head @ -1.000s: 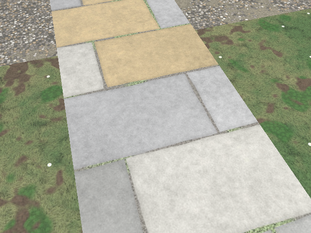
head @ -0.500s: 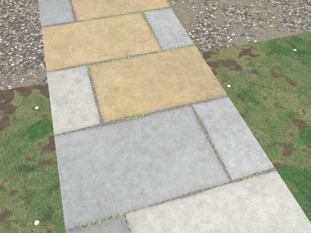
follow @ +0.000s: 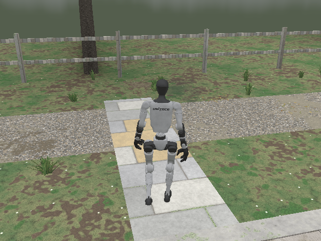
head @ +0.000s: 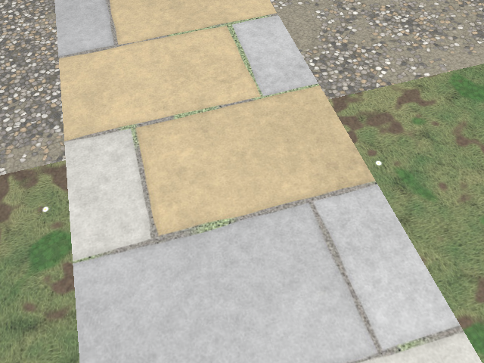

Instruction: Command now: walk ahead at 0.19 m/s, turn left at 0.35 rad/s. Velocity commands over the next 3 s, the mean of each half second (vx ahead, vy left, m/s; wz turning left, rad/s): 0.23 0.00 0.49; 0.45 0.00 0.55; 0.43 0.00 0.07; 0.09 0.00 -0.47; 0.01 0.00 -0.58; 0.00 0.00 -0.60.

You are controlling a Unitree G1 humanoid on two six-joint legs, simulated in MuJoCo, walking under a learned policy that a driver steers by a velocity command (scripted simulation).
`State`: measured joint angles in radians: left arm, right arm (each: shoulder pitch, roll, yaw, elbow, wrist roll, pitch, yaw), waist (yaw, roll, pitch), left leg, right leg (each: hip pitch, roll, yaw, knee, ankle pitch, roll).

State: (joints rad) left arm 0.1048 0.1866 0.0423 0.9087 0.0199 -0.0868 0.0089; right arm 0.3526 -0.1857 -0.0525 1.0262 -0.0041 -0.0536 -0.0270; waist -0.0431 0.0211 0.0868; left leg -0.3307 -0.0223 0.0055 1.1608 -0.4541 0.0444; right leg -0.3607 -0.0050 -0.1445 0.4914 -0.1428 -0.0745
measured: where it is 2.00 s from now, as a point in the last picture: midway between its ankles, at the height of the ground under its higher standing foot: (140, 320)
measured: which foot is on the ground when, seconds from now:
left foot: up 0.00-0.40, down 0.42-0.88, up 0.90-1.00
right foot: down 0.00-0.42, up 0.44-0.86, down 0.88-1.00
